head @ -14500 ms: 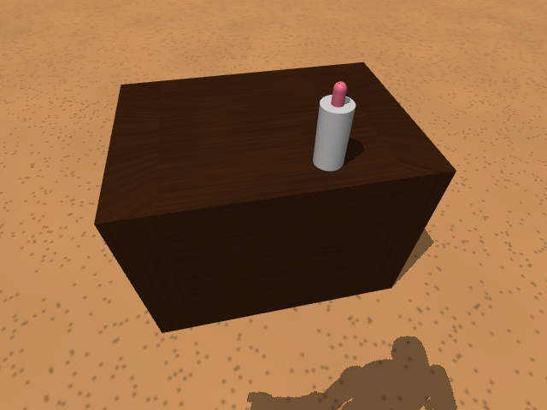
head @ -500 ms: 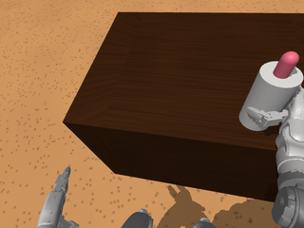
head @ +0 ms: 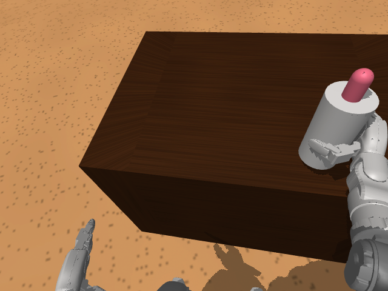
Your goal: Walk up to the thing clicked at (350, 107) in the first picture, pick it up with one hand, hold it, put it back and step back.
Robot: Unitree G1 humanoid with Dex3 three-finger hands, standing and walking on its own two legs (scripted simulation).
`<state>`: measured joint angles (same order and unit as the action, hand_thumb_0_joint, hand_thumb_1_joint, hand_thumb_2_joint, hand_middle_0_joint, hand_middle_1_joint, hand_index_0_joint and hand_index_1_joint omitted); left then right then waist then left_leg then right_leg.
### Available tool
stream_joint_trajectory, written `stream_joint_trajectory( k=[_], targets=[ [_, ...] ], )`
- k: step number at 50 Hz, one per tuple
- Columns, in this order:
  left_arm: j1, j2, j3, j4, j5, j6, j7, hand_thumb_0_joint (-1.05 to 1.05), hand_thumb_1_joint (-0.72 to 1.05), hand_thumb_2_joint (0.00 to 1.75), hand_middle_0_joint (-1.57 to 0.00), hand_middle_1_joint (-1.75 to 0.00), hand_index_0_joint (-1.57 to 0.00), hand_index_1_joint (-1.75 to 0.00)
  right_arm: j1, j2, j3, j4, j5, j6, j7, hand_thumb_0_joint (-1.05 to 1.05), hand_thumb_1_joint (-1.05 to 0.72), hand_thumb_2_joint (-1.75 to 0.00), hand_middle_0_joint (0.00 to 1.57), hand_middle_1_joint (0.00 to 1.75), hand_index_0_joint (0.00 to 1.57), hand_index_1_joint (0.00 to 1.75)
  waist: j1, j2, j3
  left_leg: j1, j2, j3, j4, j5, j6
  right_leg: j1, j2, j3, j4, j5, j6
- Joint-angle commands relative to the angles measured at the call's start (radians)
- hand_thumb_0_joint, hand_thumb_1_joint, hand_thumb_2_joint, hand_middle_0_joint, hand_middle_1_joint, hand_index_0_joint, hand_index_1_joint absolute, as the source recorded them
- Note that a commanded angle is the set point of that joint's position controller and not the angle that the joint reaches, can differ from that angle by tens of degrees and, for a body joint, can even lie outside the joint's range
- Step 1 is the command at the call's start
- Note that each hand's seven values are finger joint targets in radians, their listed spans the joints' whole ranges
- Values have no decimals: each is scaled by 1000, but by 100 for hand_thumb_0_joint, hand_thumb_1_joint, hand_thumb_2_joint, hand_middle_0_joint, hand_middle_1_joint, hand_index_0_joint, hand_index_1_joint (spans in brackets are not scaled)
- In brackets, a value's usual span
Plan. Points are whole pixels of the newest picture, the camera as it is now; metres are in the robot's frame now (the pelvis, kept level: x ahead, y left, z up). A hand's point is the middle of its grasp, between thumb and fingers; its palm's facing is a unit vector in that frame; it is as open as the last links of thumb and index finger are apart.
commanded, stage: lift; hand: right
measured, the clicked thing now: (337, 120) +0.46 -0.21 +0.09
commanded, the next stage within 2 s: hold in 1.42 s
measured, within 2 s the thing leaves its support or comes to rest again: neither
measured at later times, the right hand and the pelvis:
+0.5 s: hand (340, 129) +0.42 -0.20 +0.11, palm faces +0.24 +0.97 -0.04, open 11.5 cm; pelvis +0.00 +0.00 +0.02, yaw +0 degrees
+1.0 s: hand (337, 133) +0.36 -0.16 +0.17, palm faces +0.21 +0.98 -0.03, open 11.5 cm; pelvis +0.00 +0.02 +0.04, yaw -1 degrees
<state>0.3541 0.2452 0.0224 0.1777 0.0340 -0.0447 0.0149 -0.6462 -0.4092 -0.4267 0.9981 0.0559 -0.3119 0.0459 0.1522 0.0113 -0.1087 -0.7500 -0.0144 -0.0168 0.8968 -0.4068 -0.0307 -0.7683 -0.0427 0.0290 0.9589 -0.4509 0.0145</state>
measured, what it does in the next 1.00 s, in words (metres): stands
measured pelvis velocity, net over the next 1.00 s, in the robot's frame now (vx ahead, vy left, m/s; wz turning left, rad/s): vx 0.00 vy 0.02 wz -0.01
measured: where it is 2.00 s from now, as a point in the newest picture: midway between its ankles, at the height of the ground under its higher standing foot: outside the picture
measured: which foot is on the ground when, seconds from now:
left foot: down 0.00-1.00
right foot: down 0.00-1.00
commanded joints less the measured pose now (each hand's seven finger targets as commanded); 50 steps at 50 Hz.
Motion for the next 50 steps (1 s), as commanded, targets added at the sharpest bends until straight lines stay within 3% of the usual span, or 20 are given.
stream_joint_trajectory(
  k=[1, 3, 5, 9, 11, 14, 15, 17, 18, 20, 21, 23, 25, 27, 29, 33, 41, 44, 47, 50],
  targets=[
    [-8, 157, 100, -148, -6, -61, 18, 0, -55, 6, -5, -5, -5, -5, -610, -317, -38, -402, 42, -134, -18, 0, -6, -142, 120, 149, 128, 149, -18, -179, -479, 189, -19, 29, -98, 336, 34, 349, 31, -16, -112, 375, -16],
    [23, 170, 116, -117, -5, -58, 17, 0, -54, 5, -5, -6, -5, -6, -509, -300, -50, -326, 42, -122, -23, 0, 4, -134, 121, 145, 128, 145, -22, -161, -442, 192, -18, 33, -103, 347, 31, 329, 32, -16, -119, 394, -17],
    [-42, 143, 91, -172, -6, -70, 17, 0, -54, 5, -5, -6, -6, -6, -687, -301, -18, -533, 46, -145, -25, 0, 5, -133, 120, 144, 127, 144, -30, -235, -557, 193, -19, 33, -96, 349, 36, 416, 24, -9, -117, 454, -7],
    [-36, 137, 81, -116, -6, -69, 15, 0, -55, 6, -5, -6, -5, -6, -444, -198, 4, -332, 52, -102, -29, 0, 5, -132, 120, 144, 127, 144, -39, -138, -457, 202, -25, 48, -113, 336, 34, 374, 23, -3, -140, 447, -6],
    [-91, 169, 111, -186, -5, -82, 26, 0, -55, 6, -5, -6, -5, -6, -656, -299, -15, -643, 53, -128, -35, 0, 3, -133, 122, 145, 128, 145, -55, -251, -670, 253, -19, 40, -102, 407, 35, 508, 17, -5, -129, 560, 3],
    [97, 135, 108, 56, -9, -56, 27, 0, -55, 6, -5, -6, -5, -6, -326, -179, 22, -375, 59, -59, -38, 0, 1, -134, 123, 145, 129, 145, -53, -170, -383, 217, -22, 48, -135, 375, 35, 408, 26, -10, -159, 528, -1],
    [-28, 96, 56, -12, -15, -67, 22, 0, -55, 6, -5, -6, -5, -6, -365, -133, 40, -402, 71, -55, -36, 0, 2, -132, 121, 143, 127, 143, -57, -121, -389, 240, -18, 44, -149, 381, 30, 377, 28, -14, -171, 479, -8],
    [-115, 196, 152, -119, -12, -91, 44, 0, -55, 6, -5, -6, -5, -6, -694, -299, -13, -826, 72, -94, -60, 0, -1, -134, 124, 146, 131, 146, -67, -234, -655, 318, -11, 34, -137, 421, 33, 522, 21, -17, -176, 501, -4],
    [-29, 144, 107, -59, -12, -86, 44, 0, -55, 6, -4, -5, -4, -6, -517, -223, 31, -698, 68, -60, -61, 0, -5, -134, 126, 147, 132, 147, -73, -220, -530, 283, -20, 47, -150, 391, 33, 517, 22, -16, -186, 515, -1],
    [28, 167, 139, 23, -24, -77, 49, 0, -55, 6, -5, -6, -4, -6, -279, -143, 38, -500, 79, -8, -66, 0, -1, -134, 124, 146, 130, 146, -61, -82, -341, 282, -21, 53, -186, 345, 28, 423, 28, -15, -227, 414, -11],
    [-52, 87, 48, -12, -27, -82, 41, 0, -55, 6, -4, -6, -4, -6, -280, -105, 55, -505, 81, -5, -65, 0, 2, -131, 122, 144, 128, 144, -84, -68, -321, 313, -14, 51, -198, 343, 24, 386, 30, -19, -241, 390, -15],
    [-106, 143, 122, -98, -26, -98, 60, 0, -55, 6, -5, -5, -4, -5, -572, -206, 46, -895, 80, -32, -78, 0, -3, -132, 124, 145, 130, 145, -87, -167, -547, 378, -5, 37, -187, 394, 28, 519, 28, -30, -237, 427, -12],
    [7, 86, 83, 40, -33, -87, 63, 0, -55, 6, -4, -5, -4, -6, -362, -100, 104, -781, 86, 24, -80, 0, 0, -132, 123, 144, 129, 144, -93, -146, -342, 327, -10, 46, -213, 339, 31, 478, 32, -30, -275, 384, -10],
    [-63, 116, 96, 31, -37, -96, 68, 0, -55, 6, -4, -6, -4, -6, -207, -77, 74, -609, 97, 65, -79, 0, 3, -130, 121, 143, 127, 143, -93, -33, -271, 350, -4, 47, -241, 323, 19, 431, 32, -31, -288, 334, -21],
    [-118, 149, 133, -36, -36, -110, 77, 0, -54, 5, -4, -5, -4, -5, -435, -124, 82, -930, 102, 59, -83, 0, -1, -132, 124, 145, 130, 145, -96, -131, -438, 401, 4, 37, -234, 378, 21, 532, 32, -40, -286, 391, -14],
    [-108, 97, 91, 65, -46, -112, 89, 0, -54, 5, -4, -5, -4, -5, -242, -39, 122, -849, 117, 129, -88, 0, 2, -131, 123, 145, 129, 145, -108, -50, -262, 406, 8, 38, -274, 344, 14, 488, 40, -47, -318, 341, -22],
    [-86, 127, 132, 74, -49, -116, 112, 0, -54, 5, -3, -5, -4, -5, -201, -45, 106, -1036, 130, 216, -101, 0, 4, -129, 122, 143, 128, 143, -120, -20, -291, 470, 17, 38, -300, 369, 4, 544, 45, -51, -343, 358, -23],
    [-123, 95, 93, 50, -50, -119, 112, 0, -54, 5, -3, -5, -3, -5, -194, -35, 109, -1088, 135, 248, -104, 0, 4, -129, 122, 143, 128, 143, -136, -9, -262, 472, 22, 33, -315, 343, 2, 543, 49, -53, -354, 332, -23],
    [-125, 130, 139, 99, -50, -122, 121, 0, -54, 5, -3, -5, -4, -5, -197, -32, 122, -1142, 135, 275, -109, 0, 6, -129, 121, 142, 127, 142, -123, -42, -223, 439, 19, 38, -326, 304, 7, 556, 47, -48, -375, 293, -22],
    [-169, 74, 88, 98, -51, -128, 120, 0, -55, 5, -3, -5, -3, -5, -184, -9, 137, -1196, 137, 301, -108, 0, 4, -130, 122, 143, 128, 143, -143, -60, -230, 457, 23, 35, -332, 317, 8, 561, 49, -49, -373, 313, -20]
  ],
)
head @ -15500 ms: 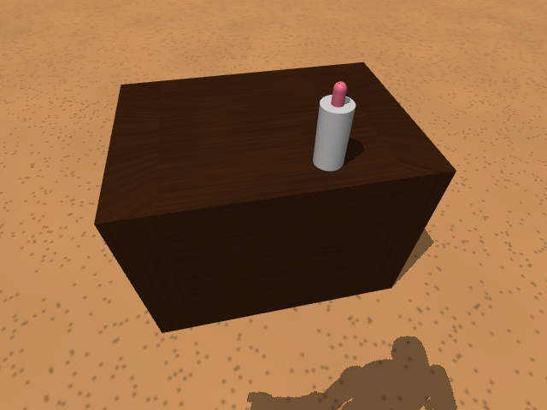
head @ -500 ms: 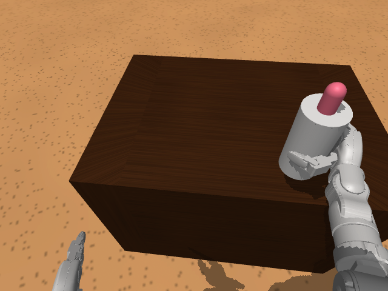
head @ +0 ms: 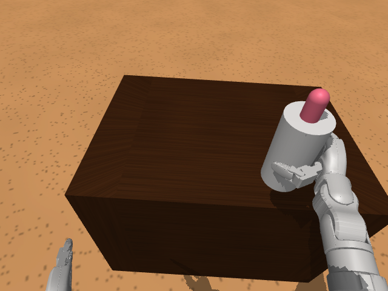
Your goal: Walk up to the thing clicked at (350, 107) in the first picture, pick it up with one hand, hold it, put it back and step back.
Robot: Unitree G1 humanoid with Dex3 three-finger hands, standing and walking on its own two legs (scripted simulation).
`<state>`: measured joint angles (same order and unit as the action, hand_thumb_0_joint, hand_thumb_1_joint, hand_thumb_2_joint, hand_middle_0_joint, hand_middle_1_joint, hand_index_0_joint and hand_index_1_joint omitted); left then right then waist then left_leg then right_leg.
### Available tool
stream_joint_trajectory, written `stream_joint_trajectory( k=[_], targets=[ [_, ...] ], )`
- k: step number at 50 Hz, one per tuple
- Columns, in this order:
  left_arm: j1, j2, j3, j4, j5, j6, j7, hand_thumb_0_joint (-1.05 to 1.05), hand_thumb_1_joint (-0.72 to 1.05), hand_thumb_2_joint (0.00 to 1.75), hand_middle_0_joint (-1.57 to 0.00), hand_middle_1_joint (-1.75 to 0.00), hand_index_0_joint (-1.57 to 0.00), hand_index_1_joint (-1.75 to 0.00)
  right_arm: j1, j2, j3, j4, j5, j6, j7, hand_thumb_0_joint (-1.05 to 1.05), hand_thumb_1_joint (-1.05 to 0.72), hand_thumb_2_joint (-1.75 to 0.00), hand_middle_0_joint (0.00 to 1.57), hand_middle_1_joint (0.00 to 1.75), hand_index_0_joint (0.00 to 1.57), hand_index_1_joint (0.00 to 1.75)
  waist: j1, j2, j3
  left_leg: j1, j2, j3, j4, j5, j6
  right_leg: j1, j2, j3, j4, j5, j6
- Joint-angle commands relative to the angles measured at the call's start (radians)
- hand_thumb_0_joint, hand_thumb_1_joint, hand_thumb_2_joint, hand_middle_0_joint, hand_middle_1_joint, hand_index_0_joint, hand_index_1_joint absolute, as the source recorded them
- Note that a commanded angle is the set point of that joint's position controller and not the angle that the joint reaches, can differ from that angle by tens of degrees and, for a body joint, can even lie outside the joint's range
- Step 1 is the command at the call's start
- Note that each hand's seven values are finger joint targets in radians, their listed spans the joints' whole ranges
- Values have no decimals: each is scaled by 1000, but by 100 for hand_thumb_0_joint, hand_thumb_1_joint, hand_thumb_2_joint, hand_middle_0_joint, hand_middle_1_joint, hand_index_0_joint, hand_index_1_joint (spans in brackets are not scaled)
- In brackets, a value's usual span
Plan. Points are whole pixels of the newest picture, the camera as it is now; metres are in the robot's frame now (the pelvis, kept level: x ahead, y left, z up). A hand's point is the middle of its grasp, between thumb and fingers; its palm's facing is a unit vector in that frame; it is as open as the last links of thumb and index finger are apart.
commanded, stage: lift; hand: right
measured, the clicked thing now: (297, 141) +0.37 -0.17 +0.17
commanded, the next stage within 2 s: hold in 0.42 s
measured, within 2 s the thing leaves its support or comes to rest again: neither
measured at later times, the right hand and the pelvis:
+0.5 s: hand (306, 154) +0.34 -0.18 +0.16, palm faces +0.20 +0.98 -0.03, open 11.5 cm; pelvis +0.00 +0.00 +0.00, yaw -1 degrees
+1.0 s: hand (311, 151) +0.33 -0.17 +0.18, palm faces +0.19 +0.98 -0.04, open 11.5 cm; pelvis +0.00 +0.00 +0.01, yaw -1 degrees
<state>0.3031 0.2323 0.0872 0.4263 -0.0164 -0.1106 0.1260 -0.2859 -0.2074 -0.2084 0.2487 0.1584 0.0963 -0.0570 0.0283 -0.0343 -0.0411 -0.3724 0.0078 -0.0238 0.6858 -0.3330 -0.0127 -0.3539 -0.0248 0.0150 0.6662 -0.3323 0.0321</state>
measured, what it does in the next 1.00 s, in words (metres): stands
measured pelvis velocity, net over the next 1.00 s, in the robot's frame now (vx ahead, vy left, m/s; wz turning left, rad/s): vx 0.00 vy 0.00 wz -0.02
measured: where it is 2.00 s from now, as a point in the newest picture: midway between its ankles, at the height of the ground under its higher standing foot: outside the picture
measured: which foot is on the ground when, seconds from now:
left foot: down 0.00-1.00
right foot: down 0.00-1.00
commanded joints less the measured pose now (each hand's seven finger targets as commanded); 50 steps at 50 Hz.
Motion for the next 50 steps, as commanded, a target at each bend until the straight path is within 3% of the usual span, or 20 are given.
stream_joint_trajectory(
  k=[1, 3, 9, 11, 12, 14, 15, 19, 22, 23, 24, 25, 29, 36, 39, 45, 46, 48, 49, 50],
  targets=[
    [-108, 83, 22, -148, 0, -64, 9, 0, -55, 6, -4, -5, -3, -5, -526, -207, -83, -457, 37, -97, -5, 0, 6, -130, 121, 144, 128, 144, -22, -1, -305, 94, 0, 44, -122, 245, -11, 144, 31, -34, -82, 197, -38],
    [-119, 86, 22, -134, 3, -68, 11, 0, -55, 5, -4, -5, -3, -5, -517, -193, -67, -488, 36, -74, -2, 0, 6, -131, 122, 145, 128, 145, -22, -4, -307, 106, 3, 43, -126, 254, -12, 144, 32, -35, -87, 197, -38],
    [-107, 126, 57, -128, 3, -74, 25, 0, -54, 5, -4, -5, -4, -5, -466, -216, -108, -490, 44, -15, -4, 0, 4, -132, 122, 145, 129, 145, -9, 32, -287, 102, 8, 40, -147, 244, -20, 158, 36, -35, -89, 189, -42],
    [-116, 97, 32, -129, 3, -79, 20, 0, -55, 5, -4, -5, -3, -5, -491, -188, -79, -542, 44, -5, -3, 0, 4, -130, 122, 144, 128, 144, -14, 16, -277, 101, 5, 47, -150, 218, -16, 154, 34, -32, -104, 169, -40],
    [-104, 75, 17, -97, 4, -74, 20, 0, -55, 5, -4, -5, -4, -5, -505, -206, -94, -569, 43, -4, -6, 0, 3, -130, 121, 143, 128, 143, -22, 0, -270, 96, 9, 41, -159, 194, -15, 153, 36, -32, -105, 151, -39],
    [-155, 142, 64, -178, 3, -86, 30, 0, -54, 5, -4, -5, -4, -5, -438, -210, -116, -509, 44, 17, -9, 0, 2, -130, 121, 143, 127, 143, -16, 83, -250, 98, 8, 41, -171, 166, -22, 143, 33, -29, -111, 135, -44],
    [-117, 139, 77, -130, 6, -84, 28, 0, -54, 5, -4, -5, -4, -5, -463, -185, -85, -562, 45, 18, -6, 0, 3, -130, 121, 143, 127, 143, -11, 51, -257, 97, 4, 45, -165, 175, -18, 154, 31, -27, -119, 137, -41],
    [-106, 80, 25, -93, 2, -87, 21, 0, -55, 5, -4, -5, -4, -5, -463, -175, -75, -594, 44, 37, -6, 0, 4, -128, 118, 141, 125, 141, -26, 3, -259, 98, 6, 50, -159, 205, -11, 165, 35, -27, -116, 166, -39],
    [-142, 100, 38, -106, 2, -92, 22, 0, -55, 5, -4, -5, -4, -5, -463, -160, -60, -609, 43, 55, -7, 0, 5, -128, 117, 140, 123, 140, -19, -3, -260, 91, -3, 63, -154, 214, -7, 178, 30, -20, -126, 184, -34],
    [-136, 72, 9, -106, 4, -96, 18, 0, -55, 6, -4, -5, -4, -5, -476, -157, -57, -636, 40, 59, -5, 0, 5, -128, 117, 140, 124, 140, -28, -14, -296, 104, -3, 64, -152, 223, -4, 201, 26, -16, -122, 198, -31],
    [-192, 125, 52, -158, 2, -103, 24, 0, -55, 6, -4, -5, -4, -6, -471, -171, -65, -616, 39, 68, -7, 0, 4, -130, 118, 141, 124, 141, -14, -7, -307, 110, -2, 65, -157, 237, -6, 202, 27, -18, -120, 209, -33],
    [-140, 81, 21, -72, 5, -98, 23, 0, -55, 6, -4, -5, -4, -6, -480, -167, -64, -647, 41, 70, -8, 0, 3, -130, 118, 141, 124, 141, -32, -11, -274, 111, -2, 66, -154, 232, -6, 189, 29, -17, -123, 205, -32],
    [-167, 150, 76, -101, 6, -106, 29, 0, -54, 5, -4, -6, -5, -5, -452, -194, -86, -665, 42, 90, -14, 0, 3, -130, 118, 141, 125, 141, -29, 2, -278, 119, -4, 71, -164, 211, -7, 184, 30, -18, -132, 184, -32],
    [-123, 76, 36, -22, 1, -98, 17, 0, -54, 5, -4, -5, -5, -5, -423, -176, -86, -692, 47, 127, -13, 0, 4, -130, 119, 142, 125, 142, -29, -6, -249, 114, -4, 67, -176, 206, -7, 185, 30, -20, -139, 177, -34],
    [-178, 148, 84, -68, 2, -112, 21, 0, -54, 4, -5, -5, -5, -5, -431, -174, -83, -690, 47, 143, -13, 0, 2, -131, 119, 142, 126, 142, -17, 14, -253, 117, -5, 66, -178, 213, -10, 194, 29, -17, -140, 180, -37],
    [-212, 80, 21, -58, -1, -128, 14, 0, -54, 5, -5, -6, -5, -5, -439, -135, -51, -711, 52, 165, -5, 0, 2, -131, 119, 142, 126, 142, -33, 9, -251, 132, -8, 77, -174, 210, -6, 191, 27, -11, -145, 190, -34],
    [-151, 73, 27, 18, 1, -120, 12, 0, -54, 5, -5, -6, -5, -5, -461, -145, -53, -727, 51, 167, -6, 0, 4, -132, 119, 143, 126, 143, -28, -15, -266, 125, -7, 68, -171, 227, -4, 210, 27, -13, -142, 208, -31],
    [-204, 150, 72, -90, 0, -133, 19, 0, -54, 4, -5, -5, -5, -5, -386, -208, -121, -683, 49, 182, -7, 0, 4, -131, 119, 142, 126, 142, -31, 22, -295, 148, -6, 73, -170, 257, -9, 220, 27, -12, -138, 239, -33],
    [-227, 144, 65, -120, 2, -134, 18, 0, -54, 5, -5, -6, -5, -5, -415, -195, -103, -748, 51, 183, -5, 0, 2, -131, 119, 142, 126, 142, -30, 29, -316, 170, -1, 72, -172, 281, -12, 222, 32, -17, -129, 255, -36],
    [-135, 113, 55, 6, 1, -123, 12, 0, -53, 4, -5, -6, -5, -5, -415, -196, -112, -713, 51, 189, -4, 0, -1, -132, 121, 143, 127, 143, -29, 1, -268, 140, -5, 72, -168, 276, -11, 214, 31, -18, -133, 253, -33]
  ],
)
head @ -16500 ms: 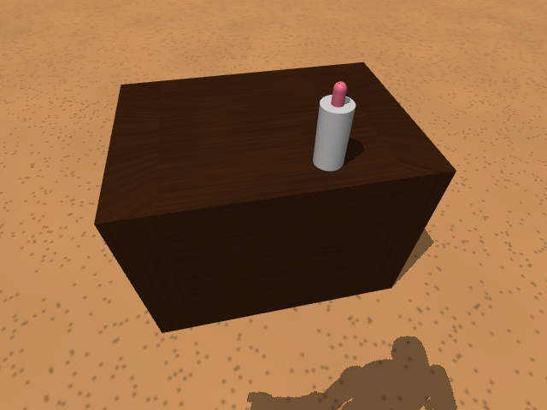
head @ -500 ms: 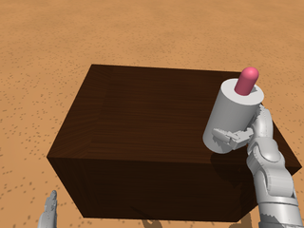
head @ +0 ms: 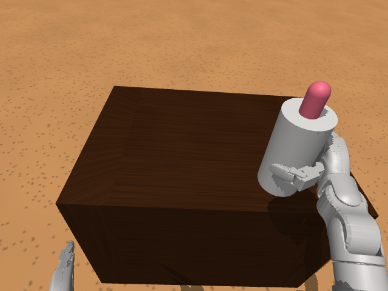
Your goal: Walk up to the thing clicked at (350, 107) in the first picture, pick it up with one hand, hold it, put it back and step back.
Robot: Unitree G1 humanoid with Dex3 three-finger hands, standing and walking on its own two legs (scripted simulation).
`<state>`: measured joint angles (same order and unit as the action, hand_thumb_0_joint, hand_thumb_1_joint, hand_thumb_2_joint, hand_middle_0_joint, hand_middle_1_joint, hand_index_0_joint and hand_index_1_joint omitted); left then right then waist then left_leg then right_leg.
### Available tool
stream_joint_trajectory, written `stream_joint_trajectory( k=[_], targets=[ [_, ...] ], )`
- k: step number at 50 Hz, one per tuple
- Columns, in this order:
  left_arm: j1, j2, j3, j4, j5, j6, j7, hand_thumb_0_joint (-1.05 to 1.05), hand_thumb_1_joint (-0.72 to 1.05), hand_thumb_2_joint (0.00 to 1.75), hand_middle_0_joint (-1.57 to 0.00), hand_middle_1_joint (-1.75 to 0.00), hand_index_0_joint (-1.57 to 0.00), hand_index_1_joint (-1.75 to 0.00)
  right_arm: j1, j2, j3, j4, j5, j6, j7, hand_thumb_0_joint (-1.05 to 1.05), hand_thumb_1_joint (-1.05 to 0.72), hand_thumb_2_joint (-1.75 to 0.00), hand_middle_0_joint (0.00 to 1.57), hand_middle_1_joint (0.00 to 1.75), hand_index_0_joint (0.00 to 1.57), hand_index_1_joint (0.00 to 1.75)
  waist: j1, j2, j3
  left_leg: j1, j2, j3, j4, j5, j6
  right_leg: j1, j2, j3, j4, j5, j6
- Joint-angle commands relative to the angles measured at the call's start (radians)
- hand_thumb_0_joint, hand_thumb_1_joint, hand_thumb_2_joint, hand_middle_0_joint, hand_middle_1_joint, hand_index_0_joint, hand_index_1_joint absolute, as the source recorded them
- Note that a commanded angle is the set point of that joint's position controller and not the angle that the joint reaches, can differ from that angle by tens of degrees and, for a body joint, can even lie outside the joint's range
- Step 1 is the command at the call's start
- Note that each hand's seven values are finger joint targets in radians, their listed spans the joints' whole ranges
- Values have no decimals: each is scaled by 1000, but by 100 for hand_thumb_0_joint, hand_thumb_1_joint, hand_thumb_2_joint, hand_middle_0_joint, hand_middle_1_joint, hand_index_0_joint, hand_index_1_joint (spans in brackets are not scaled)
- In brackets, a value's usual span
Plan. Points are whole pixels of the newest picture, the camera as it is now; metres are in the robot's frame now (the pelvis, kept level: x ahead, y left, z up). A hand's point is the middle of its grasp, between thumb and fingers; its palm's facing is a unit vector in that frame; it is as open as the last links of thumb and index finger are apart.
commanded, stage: hold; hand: right
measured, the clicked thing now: (295, 140) +0.33 -0.16 +0.21
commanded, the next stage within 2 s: none
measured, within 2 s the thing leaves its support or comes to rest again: neither
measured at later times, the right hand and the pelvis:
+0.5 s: hand (294, 154) +0.33 -0.16 +0.18, palm faces +0.17 +0.99 -0.04, open 11.5 cm; pelvis +0.00 +0.00 +0.00, yaw +0 degrees
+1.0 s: hand (292, 158) +0.32 -0.16 +0.18, palm faces +0.15 +0.99 -0.04, open 11.5 cm; pelvis -0.01 +0.00 +0.00, yaw +0 degrees
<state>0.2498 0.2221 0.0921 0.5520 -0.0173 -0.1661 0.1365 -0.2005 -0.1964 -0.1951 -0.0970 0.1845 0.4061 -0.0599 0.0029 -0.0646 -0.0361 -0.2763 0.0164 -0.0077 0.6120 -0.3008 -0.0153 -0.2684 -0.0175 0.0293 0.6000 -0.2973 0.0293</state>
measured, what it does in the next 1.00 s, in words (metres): stands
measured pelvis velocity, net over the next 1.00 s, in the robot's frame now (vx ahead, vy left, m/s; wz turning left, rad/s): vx -0.01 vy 0.00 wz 0.00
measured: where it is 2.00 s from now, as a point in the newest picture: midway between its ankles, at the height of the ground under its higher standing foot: outside the picture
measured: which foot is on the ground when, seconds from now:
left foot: down 0.00-1.00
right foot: down 0.00-1.00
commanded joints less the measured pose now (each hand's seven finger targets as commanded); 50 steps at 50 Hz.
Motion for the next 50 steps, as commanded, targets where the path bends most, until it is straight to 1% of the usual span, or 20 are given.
stream_joint_trajectory(
  k=[1, 2, 3, 5, 7, 10, 14, 16, 18, 23, 24, 30, 33, 35, 36, 40, 43, 44, 46, 50],
  targets=[
    [-115, 139, 56, -171, -1, -69, 3, 0, -53, 4, -5, -6, -5, -5, -480, -215, -134, -361, 24, -118, -4, 0, 0, -132, 121, 143, 127, 143, -7, 36, -269, 51, -12, 57, -101, 234, -8, 123, 25, -33, -72, 211, -31],
    [-79, 104, 42, -133, -2, -68, 1, 0, -53, 4, -5, -6, -5, -5, -513, -185, -105, -396, 30, -122, -2, 0, -2, -131, 120, 142, 126, 142, 2, 10, -246, 38, -11, 54, -104, 227, -7, 121, 28, -37, -70, 199, -31],
    [-109, 123, 46, -164, -2, -76, -1, 0, -53, 4, -5, -5, -5, -5, -478, -206, -138, -357, 33, -117, -4, 0, -5, -130, 120, 141, 126, 141, -6, 38, -247, 42, -15, 59, -106, 205, -9, 110, 24, -33, -76, 181, -33],
    [-69, 84, 27, -109, -2, -70, -6, 0, -54, 5, -5, -5, -5, -5, -541, -209, -122, -412, 34, -121, 0, 0, -5, -131, 121, 142, 127, 142, 3, 9, -224, 23, -10, 46, -119, 169, -8, 104, 29, -38, -81, 134, -34],
    [-116, 133, 64, -162, -1, -82, 3, 0, -55, 5, -5, -6, -5, -6, -530, -178, -96, -385, 32, -116, -1, 0, -3, -131, 121, 142, 127, 142, 20, 78, -219, 16, -11, 46, -124, 167, -14, 108, 28, -34, -80, 128, -40],
    [-134, 160, 77, -161, 0, -90, 4, 0, -54, 5, -5, -6, -5, -5, -538, -221, -130, -367, 29, -109, -1, 0, -3, -131, 120, 142, 127, 142, 7, 53, -238, 25, -8, 48, -121, 172, -13, 104, 28, -32, -76, 137, -38],
    [-201, 151, 58, -206, 0, -105, 4, 0, -54, 5, -5, -5, -5, -5, -537, -199, -117, -343, 28, -104, 3, 0, 1, -130, 119, 141, 125, 141, -5, 67, -278, 45, -12, 53, -112, 170, -10, 109, 24, -25, -80, 139, -35],
    [-133, 98, 26, -115, -1, -93, -3, 0, -54, 5, -5, -5, -5, -5, -555, -198, -115, -392, 34, -108, 10, 0, -3, -130, 120, 142, 126, 142, -16, 18, -286, 46, -12, 54, -104, 188, -3, 126, 25, -27, -75, 167, -30],
    [-142, 128, 45, -177, 0, -95, 2, 0, -54, 5, -5, -5, -5, -5, -471, -206, -132, -369, 34, -103, 14, 0, 0, -129, 118, 140, 124, 140, -15, 60, -305, 70, -10, 54, -103, 226, -8, 121, 28, -29, -66, 203, -34],
    [-156, 150, 63, -158, 0, -95, 1, 0, -54, 5, -5, -5, -5, -5, -487, -212, -135, -374, 30, -91, 6, 0, -5, -131, 121, 142, 127, 142, -7, 31, -261, 46, -11, 54, -113, 207, -8, 107, 27, -33, -77, 178, -32],
    [-97, 95, 34, -60, 1, -83, -5, 0, -55, 5, -5, -5, -5, -6, -513, -188, -114, -389, 33, -96, 7, 0, -7, -130, 121, 141, 127, 141, -4, 15, -205, 21, -7, 45, -122, 169, -8, 89, 30, -37, -79, 137, -34],
    [-117, 159, 81, -143, 4, -103, 6, 0, -54, 4, -5, -6, -5, -5, -504, -206, -123, -395, 28, -107, 2, 0, -2, -131, 120, 142, 127, 142, 13, 63, -238, 24, -15, 50, -115, 168, -10, 121, 22, -27, -83, 135, -34],
    [-99, 93, 29, -112, 1, -98, 2, 0, -54, 5, -5, -5, -5, -5, -499, -216, -134, -408, 35, -114, 10, 0, -2, -130, 120, 141, 126, 141, -10, 46, -246, 35, -12, 49, -111, 185, -8, 117, 24, -27, -79, 158, -34],
    [-140, 104, 37, -121, 2, -108, 4, 0, -55, 5, -5, -5, -5, -5, -519, -171, -94, -412, 40, -115, 15, 0, -5, -129, 120, 140, 126, 140, 4, 46, -226, 18, -11, 46, -119, 160, -9, 108, 25, -30, -80, 129, -37],
    [-176, 170, 84, -180, 5, -120, 13, 0, -54, 5, -5, -5, -5, -5, -530, -182, -96, -398, 36, -113, 13, 0, -6, -130, 120, 141, 126, 141, 22, 69, -273, 27, -12, 45, -117, 180, -10, 131, 24, -29, -78, 142, -37],
    [-154, 105, 21, -105, 5, -123, 4, 0, -54, 5, -5, -5, -5, -5, -497, -167, -79, -368, 26, -115, 17, 0, -4, -130, 120, 141, 127, 141, -7, 9, -234, 18, -15, 56, -108, 170, -3, 106, 23, -24, -84, 144, -29],
    [-167, 166, 71, -165, 8, -130, 12, 0, -54, 4, -5, -5, -5, -5, -470, -205, -125, -356, 27, -108, 11, 0, -5, -130, 120, 141, 126, 141, 5, 45, -268, 32, -14, 56, -116, 172, -7, 126, 23, -27, -83, 140, -32],
    [-131, 145, 60, -119, 10, -126, 8, 0, -54, 5, -5, -5, -5, -5, -499, -189, -103, -395, 29, -112, 12, 0, -5, -130, 120, 141, 126, 141, 3, 27, -255, 28, -14, 55, -113, 172, -5, 126, 22, -27, -85, 138, -29],
    [-127, 147, 62, -140, 9, -123, 11, 0, -54, 5, -5, -5, -5, -5, -482, -238, -158, -379, 31, -117, 9, 0, -6, -130, 121, 141, 127, 141, -4, 49, -280, 52, -10, 53, -114, 201, -9, 125, 26, -29, -72, 165, -33],
    [-105, 80, 21, -77, 6, -111, 4, 0, -55, 5, -5, -5, -5, -5, -477, -212, -148, -378, 39, -118, 5, 0, -5, -130, 121, 142, 127, 142, -17, 43, -215, 42, -4, 34, -121, 183, -15, 84, 29, -37, -71, 143, -34]
  ],
)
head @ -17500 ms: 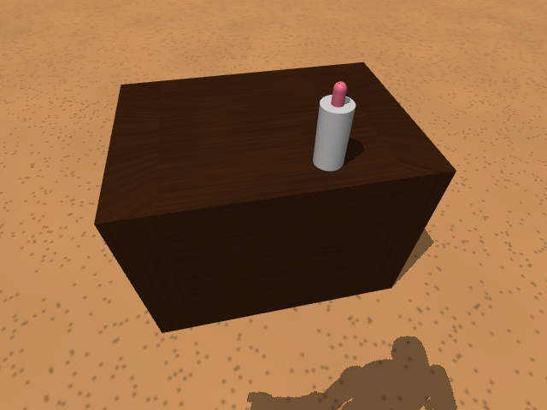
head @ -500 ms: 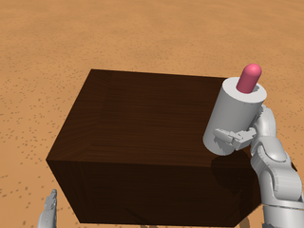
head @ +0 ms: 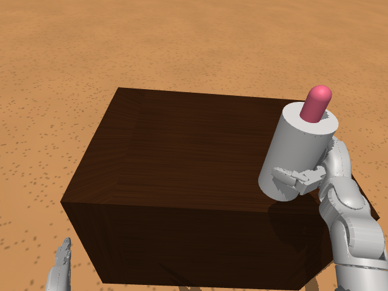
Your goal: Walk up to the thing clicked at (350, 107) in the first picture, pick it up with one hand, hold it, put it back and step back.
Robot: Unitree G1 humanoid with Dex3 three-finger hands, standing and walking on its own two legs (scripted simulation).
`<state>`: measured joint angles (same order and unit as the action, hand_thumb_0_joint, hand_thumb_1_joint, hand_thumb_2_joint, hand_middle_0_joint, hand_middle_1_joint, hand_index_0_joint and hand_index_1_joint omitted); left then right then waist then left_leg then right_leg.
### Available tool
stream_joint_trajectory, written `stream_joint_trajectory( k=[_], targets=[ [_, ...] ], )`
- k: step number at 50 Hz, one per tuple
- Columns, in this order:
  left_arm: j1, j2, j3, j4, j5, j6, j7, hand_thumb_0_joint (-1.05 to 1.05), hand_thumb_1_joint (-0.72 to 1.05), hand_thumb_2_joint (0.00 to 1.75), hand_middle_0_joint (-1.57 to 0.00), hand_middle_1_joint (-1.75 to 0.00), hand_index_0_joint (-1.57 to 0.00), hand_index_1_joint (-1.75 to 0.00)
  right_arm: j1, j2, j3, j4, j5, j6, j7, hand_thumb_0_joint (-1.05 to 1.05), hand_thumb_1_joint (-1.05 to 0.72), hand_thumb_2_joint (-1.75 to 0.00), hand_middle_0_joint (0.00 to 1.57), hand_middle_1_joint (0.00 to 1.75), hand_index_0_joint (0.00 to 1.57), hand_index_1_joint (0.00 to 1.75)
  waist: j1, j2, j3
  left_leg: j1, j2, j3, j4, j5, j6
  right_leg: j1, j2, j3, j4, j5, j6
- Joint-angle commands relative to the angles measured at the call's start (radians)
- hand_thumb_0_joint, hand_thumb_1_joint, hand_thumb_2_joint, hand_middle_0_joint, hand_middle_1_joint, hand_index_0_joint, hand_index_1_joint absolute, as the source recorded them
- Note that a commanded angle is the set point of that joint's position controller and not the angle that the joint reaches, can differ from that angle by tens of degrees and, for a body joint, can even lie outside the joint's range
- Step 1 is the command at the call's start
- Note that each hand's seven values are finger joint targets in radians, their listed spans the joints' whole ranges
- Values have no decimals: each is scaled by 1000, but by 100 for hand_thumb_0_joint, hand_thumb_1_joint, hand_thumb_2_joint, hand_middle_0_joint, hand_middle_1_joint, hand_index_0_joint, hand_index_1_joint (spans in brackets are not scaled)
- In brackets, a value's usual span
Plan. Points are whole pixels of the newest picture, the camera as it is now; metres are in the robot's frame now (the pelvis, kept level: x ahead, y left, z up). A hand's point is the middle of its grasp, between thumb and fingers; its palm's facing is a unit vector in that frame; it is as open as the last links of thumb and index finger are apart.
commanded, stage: hold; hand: right
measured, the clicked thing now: (296, 144) +0.33 -0.15 +0.21
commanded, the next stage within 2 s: crouch in 1.12 s
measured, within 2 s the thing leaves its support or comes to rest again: neither
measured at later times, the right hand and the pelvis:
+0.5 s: hand (298, 165) +0.32 -0.17 +0.16, palm faces +0.17 +0.98 -0.04, open 11.5 cm; pelvis +0.00 +0.00 +0.00, yaw +0 degrees
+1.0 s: hand (299, 158) +0.32 -0.17 +0.18, palm faces +0.17 +0.98 -0.03, open 11.5 cm; pelvis +0.00 +0.00 +0.00, yaw +0 degrees
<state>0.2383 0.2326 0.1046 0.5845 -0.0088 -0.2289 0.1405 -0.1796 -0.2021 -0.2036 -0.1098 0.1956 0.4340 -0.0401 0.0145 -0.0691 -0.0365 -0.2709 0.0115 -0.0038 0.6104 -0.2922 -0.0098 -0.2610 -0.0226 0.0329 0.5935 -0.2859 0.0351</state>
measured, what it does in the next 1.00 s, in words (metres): stands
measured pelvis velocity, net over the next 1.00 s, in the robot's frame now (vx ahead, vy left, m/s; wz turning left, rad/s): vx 0.00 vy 0.00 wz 0.00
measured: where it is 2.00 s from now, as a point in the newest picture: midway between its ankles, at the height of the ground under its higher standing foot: outside the picture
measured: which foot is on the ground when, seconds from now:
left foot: down 0.00-1.00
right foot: down 0.00-1.00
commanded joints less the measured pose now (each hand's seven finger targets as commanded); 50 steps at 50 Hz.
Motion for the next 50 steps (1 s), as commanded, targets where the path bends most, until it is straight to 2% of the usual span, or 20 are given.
stream_joint_trajectory(
  k=[1, 2, 5, 8, 10, 12, 13, 20, 22, 24, 27, 28, 32, 35, 36, 37, 38, 41, 43, 50],
  targets=[
    [-109, 88, 27, -127, -2, -48, 2, 0, -54, 5, -5, -5, -5, -5, -517, -211, -140, -361, 25, -148, -17, 0, -4, -130, 121, 142, 127, 142, -16, 44, -198, 18, 1, 29, -126, 137, -19, 69, 33, -39, -71, 98, -41],
    [-158, 151, 66, -199, -1, -58, 8, 0, -55, 5, -5, -5, -5, -5, -499, -212, -143, -347, 23, -147, -17, 0, -6, -131, 122, 143, 128, 143, -13, 80, -223, 25, -5, 36, -125, 134, -21, 77, 31, -36, -76, 96, -42],
    [-114, 76, 7, -108, -3, -48, -5, 0, -55, 5, -5, -5, -5, -5, -513, -203, -120, -384, 19, -152, -10, 0, -3, -131, 122, 143, 128, 143, -30, 7, -198, 13, -7, 39, -126, 86, -11, 66, 29, -32, -91, 53, -38],
    [-161, 146, 60, -193, 0, -62, 6, 0, -55, 5, -5, -5, -4, -5, -497, -171, -93, -365, 22, -152, -2, 0, -2, -130, 121, 142, 127, 142, -2, 54, -250, 21, -9, 44, -118, 129, -14, 103, 27, -31, -78, 93, -42],
    [-127, 90, 10, -144, 2, -59, 2, 0, -55, 5, -5, -5, -5, -5, -526, -155, -71, -369, 19, -155, 4, 0, -2, -130, 120, 141, 127, 141, -8, 45, -231, 19, -7, 42, -121, 120, -14, 88, 29, -33, -76, 85, -41],
    [-141, 75, -2, -157, 1, -63, 5, 0, -56, 6, -5, -5, -4, -5, -514, -158, -79, -364, 16, -159, 6, 0, -2, -129, 119, 140, 126, 140, -15, 51, -258, 28, -5, 40, -118, 133, -14, 101, 30, -31, -72, 102, -42],
    [-184, 145, 46, -221, 1, -73, 13, 0, -55, 5, -5, -5, -5, -5, -474, -183, -106, -312, 16, -152, 3, 0, -1, -129, 120, 141, 126, 141, -8, 83, -263, 36, -5, 41, -122, 145, -18, 100, 30, -33, -70, 111, -44],
    [-89, 119, 42, -167, 2, -68, 5, 0, -55, 5, -5, -5, -5, -5, -485, -204, -127, -373, 15, -173, -9, 0, -4, -129, 120, 140, 126, 140, 0, 37, -233, 17, -13, 52, -114, 158, -14, 105, 25, -32, -82, 112, -37],
    [-69, 83, 24, -137, 1, -70, 2, 0, -55, 6, -5, -5, -5, -5, -512, -194, -114, -404, 18, -181, -10, 0, -6, -129, 121, 141, 127, 141, 3, 12, -208, 2, -9, 42, -119, 136, -12, 100, 26, -34, -82, 89, -38],
    [-139, 142, 63, -216, 4, -84, 11, 0, -55, 5, -5, -5, -5, -5, -491, -198, -119, -389, 19, -183, -12, 0, -5, -130, 121, 141, 127, 141, 8, 64, -230, 24, -7, 41, -122, 145, -19, 97, 28, -34, -75, 97, -42],
    [-119, 109, 40, -144, 4, -84, 9, 0, -55, 6, -5, -5, -4, -6, -521, -174, -91, -350, 15, -184, -10, 0, -5, -129, 121, 141, 127, 141, 4, 29, -196, 2, -8, 42, -116, 142, -15, 86, 25, -31, -75, 93, -39],
    [-155, 147, 67, -173, 5, -90, 13, 0, -55, 5, -5, -5, -5, -5, -519, -186, -96, -338, 13, -184, -12, 0, -4, -129, 121, 141, 127, 141, 7, 35, -212, 6, -8, 43, -115, 134, -15, 78, 27, -31, -75, 86, -40],
    [-135, 104, 27, -168, 8, -89, 9, 0, -55, 5, -5, -5, -5, -5, -529, -154, -66, -394, 12, -183, -4, 0, -2, -131, 121, 142, 127, 142, -8, 1, -280, 23, -13, 52, -99, 176, -5, 129, 21, -25, -70, 146, -31],
    [-132, 119, 34, -154, 7, -86, 12, 0, -54, 5, -5, -5, -5, -5, -483, -200, -118, -306, 9, -168, -6, 0, -4, -130, 122, 142, 128, 142, -11, 41, -283, 42, -10, 52, -98, 217, -12, 116, 25, -30, -61, 180, -36],
    [-126, 81, 0, -140, 9, -83, 7, 0, -55, 5, -5, -5, -5, -5, -510, -161, -82, -346, 11, -171, -2, 0, -2, -131, 122, 143, 128, 143, -18, 28, -272, 36, -10, 52, -98, 209, -11, 116, 24, -31, -65, 174, -33],
    [-189, 123, 27, -236, 8, -92, 12, 0, -54, 5, -5, -5, -5, -5, -535, -186, -100, -350, 12, -172, -5, 0, -4, -131, 122, 143, 128, 143, -5, 50, -289, 46, -10, 52, -106, 194, -14, 114, 25, -33, -67, 153, -36],
    [-114, 109, 35, -129, 13, -79, 14, 0, -55, 5, -5, -5, -5, -5, -557, -180, -94, -385, 13, -176, -9, 0, -3, -130, 121, 141, 127, 141, -16, 22, -270, 33, -8, 47, -107, 178, -11, 111, 27, -35, -69, 138, -35],
    [-164, 171, 72, -207, 10, -83, 20, 0, -54, 5, -5, -5, -5, -5, -477, -238, -158, -302, 11, -160, -19, 0, -4, -131, 123, 143, 129, 143, -11, 69, -248, 40, -9, 48, -119, 146, -19, 84, 30, -38, -78, 101, -39],
    [-85, 96, 32, -133, 7, -63, 8, 0, -54, 5, -5, -5, -5, -5, -530, -189, -119, -351, 14, -167, -16, 0, -2, -131, 122, 142, 128, 142, -8, 42, -211, 16, -10, 46, -118, 139, -13, 83, 28, -38, -78, 96, -36],
    [-137, 126, 48, -147, 2, -63, -2, 0, -55, 5, -5, -5, -4, -5, -537, -181, -95, -302, 7, -151, -3, 0, 1, -130, 120, 142, 127, 142, -7, 35, -184, -4, -11, 43, -123, 115, -13, 68, 27, -34, -90, 71, -38]
  ],
)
